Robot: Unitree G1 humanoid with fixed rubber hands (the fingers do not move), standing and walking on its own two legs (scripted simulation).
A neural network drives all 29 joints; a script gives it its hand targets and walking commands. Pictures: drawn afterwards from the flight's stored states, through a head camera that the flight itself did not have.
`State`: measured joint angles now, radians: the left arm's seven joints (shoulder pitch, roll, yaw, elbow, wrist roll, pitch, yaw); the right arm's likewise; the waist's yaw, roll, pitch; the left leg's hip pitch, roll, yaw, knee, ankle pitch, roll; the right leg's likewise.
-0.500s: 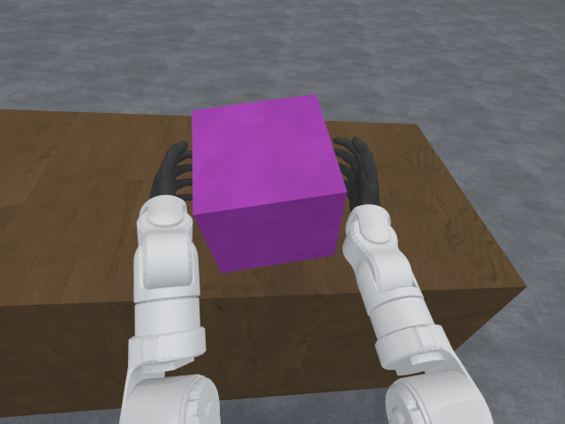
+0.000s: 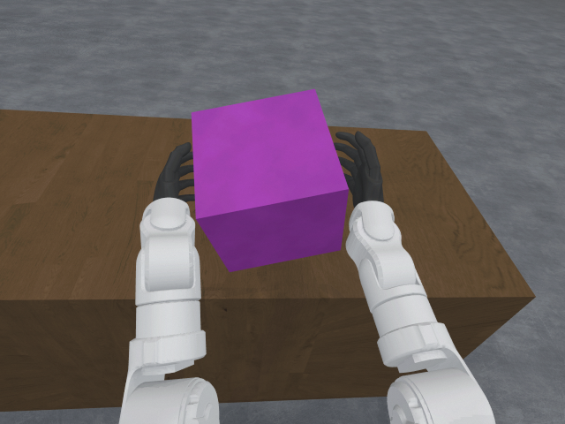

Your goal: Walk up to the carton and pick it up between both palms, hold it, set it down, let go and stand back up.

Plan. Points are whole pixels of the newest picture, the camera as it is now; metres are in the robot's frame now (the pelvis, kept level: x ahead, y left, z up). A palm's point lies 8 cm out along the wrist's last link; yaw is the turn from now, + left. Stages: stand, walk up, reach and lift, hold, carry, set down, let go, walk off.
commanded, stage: set down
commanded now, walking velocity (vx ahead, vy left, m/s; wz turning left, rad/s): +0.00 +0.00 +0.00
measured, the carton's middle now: (270, 185) +0.39 +0.02 +0.15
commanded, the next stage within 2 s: none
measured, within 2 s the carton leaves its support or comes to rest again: neither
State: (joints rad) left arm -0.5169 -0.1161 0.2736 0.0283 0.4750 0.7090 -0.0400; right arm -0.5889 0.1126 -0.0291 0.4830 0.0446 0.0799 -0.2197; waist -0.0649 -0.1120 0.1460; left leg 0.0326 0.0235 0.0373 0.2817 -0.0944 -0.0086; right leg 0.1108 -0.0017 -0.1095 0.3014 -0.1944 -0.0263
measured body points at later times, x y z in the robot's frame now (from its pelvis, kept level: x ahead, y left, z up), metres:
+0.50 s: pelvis +0.03 -0.01 +0.00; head +0.03 +0.02 +0.45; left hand +0.40 +0.14 +0.09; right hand +0.40 -0.12 +0.13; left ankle +0.06 +0.13 -0.75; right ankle +0.00 -0.09 -0.75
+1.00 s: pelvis +0.03 -0.01 +0.00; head +0.05 +0.02 +0.45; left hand +0.40 +0.14 +0.08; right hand +0.42 -0.12 +0.12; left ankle +0.06 +0.13 -0.75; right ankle +0.00 -0.09 -0.75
